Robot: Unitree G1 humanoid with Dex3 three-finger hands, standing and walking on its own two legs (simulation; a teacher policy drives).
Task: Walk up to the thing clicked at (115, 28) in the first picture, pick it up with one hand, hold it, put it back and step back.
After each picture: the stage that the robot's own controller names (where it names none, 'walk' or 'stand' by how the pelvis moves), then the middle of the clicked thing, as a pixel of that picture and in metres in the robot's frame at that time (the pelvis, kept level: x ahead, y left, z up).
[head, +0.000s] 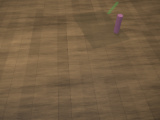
stand; (118, 24) +1.69 -0.47 -0.66
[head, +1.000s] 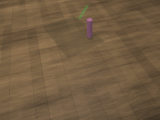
walk; (89, 28) +1.62 -0.02 -0.63
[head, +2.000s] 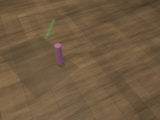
walk; (59, 54) +1.12 +0.28 -0.65
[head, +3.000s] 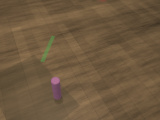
walk; (56, 88) +0.70 +0.21 -0.63
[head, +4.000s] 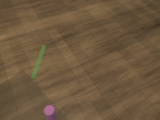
stand; (51, 116) +0.43 +0.20 -0.63
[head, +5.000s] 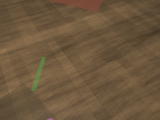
stand; out of the picture +0.40 +0.21 -0.66
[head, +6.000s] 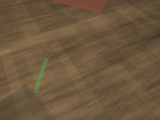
stand; out of the picture +0.38 +0.20 -0.66
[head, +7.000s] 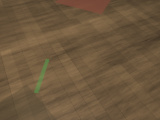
stand; out of the picture +0.37 +0.19 -0.66
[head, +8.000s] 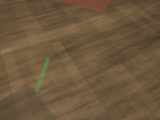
stand; out of the picture +0.37 +0.19 -0.66
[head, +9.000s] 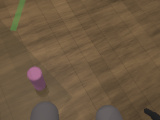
go down; (37, 80) +0.43 +0.21 -0.42
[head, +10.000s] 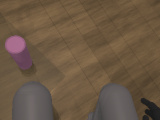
go down; (21, 55) +0.45 +0.25 -0.27
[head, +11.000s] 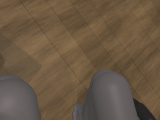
close in; out of the picture +0.43 +0.29 -0.18
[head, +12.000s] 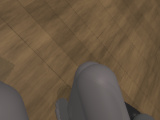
close; out of the picture +0.42 +0.31 -0.15
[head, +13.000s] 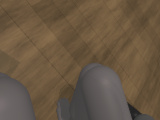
lift; out of the picture +0.38 +0.30 -0.15
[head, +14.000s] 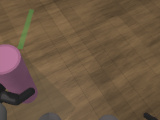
lift; (18, 80) +0.32 +0.19 +0.04
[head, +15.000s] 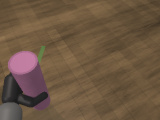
hold; (33, 85) +0.32 +0.16 +0.05
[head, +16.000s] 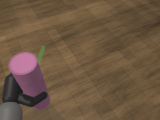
hold; (33, 85) +0.32 +0.16 +0.04
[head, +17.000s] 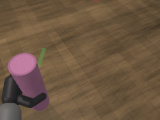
crouch; (33, 86) +0.32 +0.17 +0.04
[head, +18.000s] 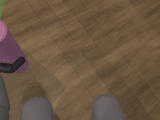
crouch; (8, 52) +0.43 +0.22 -0.04
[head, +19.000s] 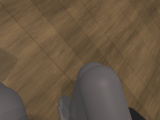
lower; out of the picture +0.41 +0.33 -0.16
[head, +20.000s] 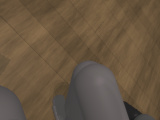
lower; out of the picture +0.42 +0.33 -0.16
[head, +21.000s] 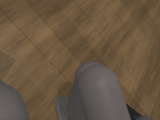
lower; out of the picture +0.41 +0.32 -0.16
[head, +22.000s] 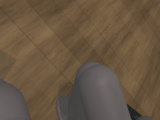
lower; out of the picture +0.40 +0.32 -0.16
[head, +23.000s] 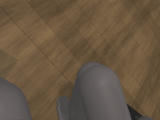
rest; out of the picture +0.39 +0.32 -0.16
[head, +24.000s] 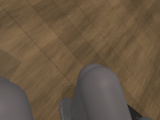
withdraw; out of the picture +0.40 +0.31 -0.16
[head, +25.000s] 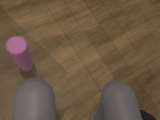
walk; (21, 56) +0.44 +0.26 -0.24
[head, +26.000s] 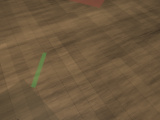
stand; out of the picture +0.37 +0.19 -0.59
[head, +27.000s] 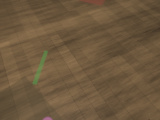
stand; out of the picture +0.38 +0.21 -0.60
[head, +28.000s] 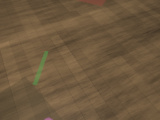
stand; out of the picture +0.38 +0.21 -0.60
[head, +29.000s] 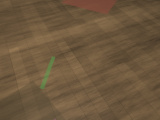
stand; out of the picture +0.40 +0.19 -0.66
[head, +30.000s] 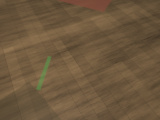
stand; out of the picture +0.36 +0.20 -0.66
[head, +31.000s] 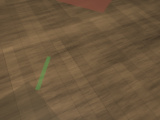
walk; out of the picture +0.37 +0.20 -0.66
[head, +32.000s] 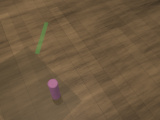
walk; (54, 90) +0.54 +0.20 -0.63
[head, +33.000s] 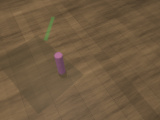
walk; (60, 63) +0.88 +0.24 -0.64
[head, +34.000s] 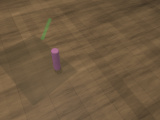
stand; (56, 59) +1.00 +0.22 -0.63
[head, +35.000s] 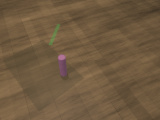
stand; (62, 66) +0.97 +0.19 -0.66
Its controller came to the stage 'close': yes
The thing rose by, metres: 0.68
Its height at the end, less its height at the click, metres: +0.00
